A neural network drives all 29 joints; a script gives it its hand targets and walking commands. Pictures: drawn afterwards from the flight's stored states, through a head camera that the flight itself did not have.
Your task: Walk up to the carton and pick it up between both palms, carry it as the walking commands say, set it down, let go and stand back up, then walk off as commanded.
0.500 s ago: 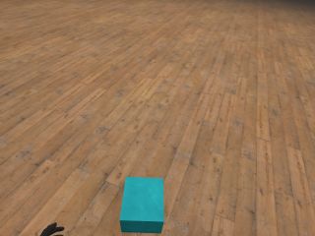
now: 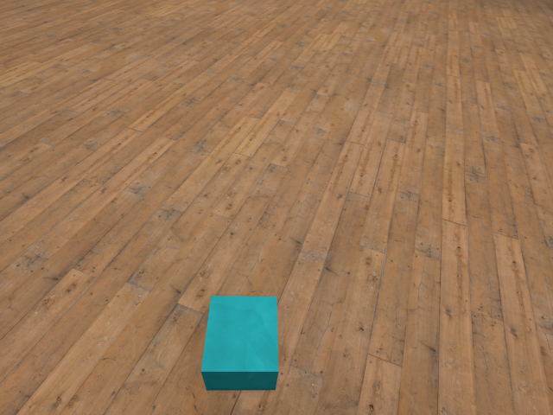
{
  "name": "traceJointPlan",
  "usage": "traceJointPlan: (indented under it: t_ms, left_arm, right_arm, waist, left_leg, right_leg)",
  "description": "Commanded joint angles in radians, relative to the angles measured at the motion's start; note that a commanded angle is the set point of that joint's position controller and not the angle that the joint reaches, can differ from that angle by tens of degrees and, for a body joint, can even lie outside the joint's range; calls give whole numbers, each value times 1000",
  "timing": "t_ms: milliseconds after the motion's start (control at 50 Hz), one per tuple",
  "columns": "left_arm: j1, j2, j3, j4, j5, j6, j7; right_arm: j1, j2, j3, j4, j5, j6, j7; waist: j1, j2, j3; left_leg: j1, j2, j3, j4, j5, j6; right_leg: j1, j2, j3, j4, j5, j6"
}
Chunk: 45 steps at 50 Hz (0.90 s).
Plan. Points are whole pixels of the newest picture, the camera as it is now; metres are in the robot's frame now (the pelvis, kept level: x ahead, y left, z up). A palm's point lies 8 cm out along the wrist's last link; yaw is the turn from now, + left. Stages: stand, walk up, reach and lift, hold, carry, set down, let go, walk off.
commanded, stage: walk off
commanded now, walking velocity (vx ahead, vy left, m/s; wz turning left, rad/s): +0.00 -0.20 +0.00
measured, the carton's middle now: (242, 342) +0.51 +0.09 -0.68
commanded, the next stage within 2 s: stand in 0.60 s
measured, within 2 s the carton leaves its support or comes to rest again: neither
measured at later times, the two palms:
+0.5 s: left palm out of the picture +0.05 +0.11 -0.12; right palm out of the picture +0.07 -0.43 -0.12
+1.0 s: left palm out of the picture +0.05 +0.01 -0.11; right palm out of the picture +0.08 -0.49 -0.13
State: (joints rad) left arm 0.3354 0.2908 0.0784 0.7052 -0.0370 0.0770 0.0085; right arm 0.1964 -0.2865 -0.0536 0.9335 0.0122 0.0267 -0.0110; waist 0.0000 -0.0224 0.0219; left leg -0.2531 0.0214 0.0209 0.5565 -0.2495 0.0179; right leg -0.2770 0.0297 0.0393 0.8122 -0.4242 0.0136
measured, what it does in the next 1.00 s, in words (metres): steps to the right: right foot, then left foot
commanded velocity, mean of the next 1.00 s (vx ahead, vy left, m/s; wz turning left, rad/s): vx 0.00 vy -0.12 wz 0.00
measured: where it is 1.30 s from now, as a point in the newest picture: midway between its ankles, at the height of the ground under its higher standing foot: outside the picture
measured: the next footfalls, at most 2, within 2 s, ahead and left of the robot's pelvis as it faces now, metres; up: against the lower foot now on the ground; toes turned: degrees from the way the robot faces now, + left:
right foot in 0.18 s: +0.04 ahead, -0.19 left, +0.00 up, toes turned -1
left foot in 0.70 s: +0.01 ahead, -0.05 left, +0.00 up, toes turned +4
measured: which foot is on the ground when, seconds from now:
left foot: down 0.00-0.18, up 0.20-0.68, down 0.70-0.90, up 0.92-1.00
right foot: up 0.00-0.16, down 0.18-0.72, up 0.74-0.88, down 0.90-1.00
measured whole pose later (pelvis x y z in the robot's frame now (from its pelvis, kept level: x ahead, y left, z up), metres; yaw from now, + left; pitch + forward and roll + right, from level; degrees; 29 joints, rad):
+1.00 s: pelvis +0.00 -0.24 +0.00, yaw +1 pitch +0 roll +2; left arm 0.36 0.20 0.07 0.70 -0.03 0.02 0.00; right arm 0.18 -0.25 -0.05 0.94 0.01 0.06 -0.01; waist 0.01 0.00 0.02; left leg -0.27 0.05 0.03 0.67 -0.47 -0.06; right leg -0.27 0.05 0.00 0.60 -0.34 -0.07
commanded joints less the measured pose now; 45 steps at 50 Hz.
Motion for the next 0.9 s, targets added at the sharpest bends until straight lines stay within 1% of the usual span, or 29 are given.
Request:
traceJointPlan:
  t_ms: [0,40,60,80,120,140,160,180,240,260,340,360,400,420,440,480,580,620,640,660,680,700,720,740,780,800,820,860,880]
  left_arm:
    - [-7,113,7,-17,86,-16,-1]
    - [-33,60,-7,-32,76,-11,-17]
    - [-19,22,-16,-39,75,-10,-8]
    - [61,45,-6,-21,66,-10,-12]
    - [134,47,-6,0,68,-10,-27]
    - [168,149,17,9,86,-23,-24]
    - [127,218,23,-1,88,-30,-29]
    - [46,212,20,-38,97,-30,-26]
    - [44,142,11,-24,86,-33,-19]
    - [4,88,-1,-29,79,-26,-16]
    - [31,103,6,-20,77,-33,-5]
    - [30,56,-6,-24,89,-35,-7]
    - [153,53,-5,20,74,-47,4]
    - [122,55,-2,9,83,-47,6]
    - [123,69,6,12,79,-35,9]
    - [110,26,-9,5,86,-38,11]
    - [67,58,0,-20,95,-29,12]
    - [16,70,3,-23,97,-37,16]
    - [44,88,0,-33,77,-40,17]
    - [-18,98,10,-47,84,-40,7]
    - [-7,63,17,-52,71,-41,-1]
    - [-29,62,21,-47,78,-33,7]
    - [40,31,5,-9,76,-40,-6]
    - [71,42,0,-10,69,-40,-15]
    - [151,35,5,6,57,-33,-16]
    - [147,-19,-11,25,61,-44,-10]
    - [78,-25,-27,10,68,-52,-14]
    - [58,-18,-27,-15,82,-75,-14]
    - [95,69,-7,18,87,-73,1]
  right_arm:
    - [-68,-234,-62,-62,-53,-6,-31]
    - [-15,-220,-68,-43,-61,14,-26]
    - [-20,-234,-73,-38,-58,13,-33]
    - [-9,-218,-67,-35,-52,16,-36]
    - [-146,-207,-67,-78,-61,23,-17]
    - [-149,-152,-60,-101,-47,24,-21]
    - [-84,-62,-26,-113,-35,26,-19]
    - [-23,-105,-40,-81,-53,33,-34]
    - [-16,-138,-49,-50,-33,41,-31]
    - [-33,-118,-42,-50,-35,45,-27]
    - [23,-101,-42,-39,-29,37,-39]
    - [-15,-102,-38,-36,-26,35,-50]
    - [-36,-67,-29,-43,-18,30,-46]
    - [-39,-41,-18,-47,-14,42,-45]
    - [-37,-69,-21,-40,-15,51,-50]
    - [-13,-37,-12,-46,-8,44,-59]
    - [52,-28,-11,-24,-17,42,-65]
    - [135,-38,-11,3,-22,38,-52]
    - [157,-74,-18,12,-28,29,-59]
    - [168,-133,-42,-5,-40,17,-54]
    - [126,-215,-54,-14,-41,11,-49]
    - [45,-148,-33,-44,-37,4,-51]
    - [8,-130,-13,-52,-45,15,-62]
    - [-28,-140,-18,-75,-44,9,-60]
    - [-199,-130,-18,-101,-44,-13,-44]
    - [-207,-63,-5,-112,-41,-12,-33]
    - [-111,-85,-6,-85,-47,-7,-25]
    - [-59,-82,-12,-58,-30,12,-19]
    - [35,-30,-7,-84,-43,2,3]
  waist:
    - [-24,146,17]
    - [-42,250,61]
    - [-43,185,56]
    - [-8,195,32]
    - [74,215,-6]
    - [98,-53,21]
    - [62,-379,32]
    - [28,-288,32]
    - [28,-123,25]
    - [31,-132,23]
    - [11,-127,-47]
    - [36,-64,-36]
    - [61,-88,-88]
    - [51,-81,-94]
    - [54,-58,-44]
    - [47,-61,-97]
    - [10,29,-44]
    - [-42,91,-91]
    - [-50,43,-92]
    - [-94,93,-92]
    - [-56,326,-82]
    - [-41,217,-59]
    - [8,123,-46]
    - [13,183,-39]
    - [113,177,-16]
    - [103,185,-31]
    - [29,103,-17]
    - [31,115,-66]
    - [-32,-172,-100]
  left_leg:
    - [-18,312,-291,-305,91,148]
    - [-15,314,-276,-315,-65,139]
    - [-18,317,-260,-293,20,135]
    - [-87,352,-299,-303,3,115]
    - [-156,248,-149,-171,-57,31]
    - [-202,142,-54,70,-87,-31]
    - [-326,-47,67,375,-423,-87]
    - [-235,-34,-33,535,-410,-73]
    - [-272,-11,-49,706,-291,-34]
    - [-306,24,-44,713,-253,-32]
    - [-303,8,27,596,-199,-46]
    - [-315,13,41,545,-251,-53]
    - [-304,24,19,466,-236,-54]
    - [-312,11,30,434,-303,-44]
    - [-295,35,26,442,-274,-44]
    - [-250,57,-26,350,-328,-38]
    - [-103,63,8,221,-299,0]
    - [27,39,37,30,-194,16]
    - [107,89,-25,-107,-95,27]
    - [219,206,-160,-181,16,82]
    - [225,430,-424,-278,165,208]
    - [168,487,-442,-266,251,264]
    - [62,412,-357,-262,305,258]
    - [-17,405,-283,-268,246,238]
    - [-112,325,-164,-235,182,109]
    - [-42,209,-101,-217,205,64]
    - [-10,192,-79,-158,205,70]
    - [42,140,-31,10,188,-5]
    - [-42,48,12,152,-80,-54]
  right_leg:
    - [-112,-55,-4,95,-67,20]
    - [-181,-82,-11,34,-64,34]
    - [-138,-82,-42,-14,-68,37]
    - [-66,-105,-5,-32,-17,10]
    - [130,-81,-47,-362,119,-22]
    - [128,-135,81,-500,145,-39]
    - [82,-322,395,-604,240,-109]
    - [-70,-307,347,-585,245,-162]
    - [-22,-219,218,-520,366,-162]
    - [38,-192,190,-510,406,-108]
    - [173,-180,154,-480,507,-130]
    - [200,-196,177,-468,571,-213]
    - [316,-206,179,-428,750,-135]
    - [302,-231,235,-454,732,-188]
    - [252,-242,239,-471,659,-146]
    - [252,-285,318,-462,664,-198]
    - [60,-260,270,-480,557,-202]
    - [51,-240,230,-465,536,-174]
    - [12,-201,185,-418,563,-78]
    - [-132,-107,79,-327,511,5]
    - [-252,45,-62,-88,90,98]
    - [-280,10,-21,198,-140,57]
    - [-194,10,47,239,-118,26]
    - [-148,9,70,246,-89,11]
    - [-51,-64,92,80,-60,-8]
    - [-35,-41,3,-63,-50,-16]
    - [-46,8,-68,-197,14,0]
    - [69,-46,14,-406,385,-37]
    - [145,-206,268,-443,677,-76]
